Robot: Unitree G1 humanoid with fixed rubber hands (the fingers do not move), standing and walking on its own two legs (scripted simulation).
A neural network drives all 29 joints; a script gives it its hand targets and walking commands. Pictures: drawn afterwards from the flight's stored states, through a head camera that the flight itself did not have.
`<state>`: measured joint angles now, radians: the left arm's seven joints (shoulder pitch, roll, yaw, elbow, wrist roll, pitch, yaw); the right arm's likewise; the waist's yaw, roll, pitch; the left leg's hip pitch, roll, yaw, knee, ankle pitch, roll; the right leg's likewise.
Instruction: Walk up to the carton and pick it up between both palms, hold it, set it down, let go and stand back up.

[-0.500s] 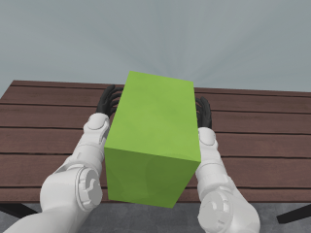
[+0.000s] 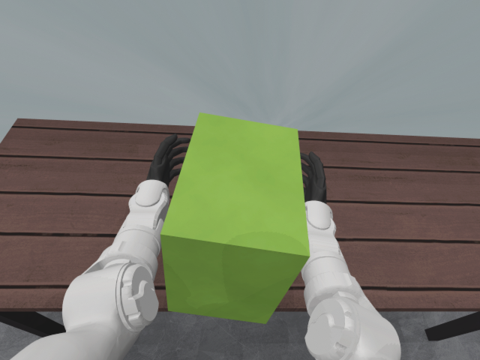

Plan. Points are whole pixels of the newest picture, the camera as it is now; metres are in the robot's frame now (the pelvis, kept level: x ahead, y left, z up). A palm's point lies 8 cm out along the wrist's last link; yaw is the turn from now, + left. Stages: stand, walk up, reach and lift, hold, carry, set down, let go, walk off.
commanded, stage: set down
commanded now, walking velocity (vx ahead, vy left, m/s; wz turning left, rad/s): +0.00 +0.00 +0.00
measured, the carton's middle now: (233, 219) +0.35 +0.02 +0.01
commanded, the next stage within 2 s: none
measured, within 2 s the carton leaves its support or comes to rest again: rests again in 1.18 s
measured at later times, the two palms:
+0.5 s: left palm (158, 182) +0.41 +0.15 +0.04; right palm (311, 198) +0.38 -0.12 +0.05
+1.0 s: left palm (155, 189) +0.40 +0.16 +0.02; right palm (308, 199) +0.37 -0.12 +0.05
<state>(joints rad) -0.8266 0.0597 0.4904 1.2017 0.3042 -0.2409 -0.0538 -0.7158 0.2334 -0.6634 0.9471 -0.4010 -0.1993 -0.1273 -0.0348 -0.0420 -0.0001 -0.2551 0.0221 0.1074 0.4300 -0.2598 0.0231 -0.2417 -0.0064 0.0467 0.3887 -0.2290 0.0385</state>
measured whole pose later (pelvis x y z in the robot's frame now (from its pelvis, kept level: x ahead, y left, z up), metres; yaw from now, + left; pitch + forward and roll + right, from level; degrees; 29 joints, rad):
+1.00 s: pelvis +0.00 +0.00 +0.00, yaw +0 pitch +5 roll -1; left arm -0.78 0.06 0.53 1.16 0.40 -0.24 -0.08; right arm -0.72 0.26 -0.71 0.95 -0.46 -0.28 -0.11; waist -0.03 -0.07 0.01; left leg -0.27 0.02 0.11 0.43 -0.26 0.02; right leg -0.25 -0.01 0.05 0.39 -0.23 0.04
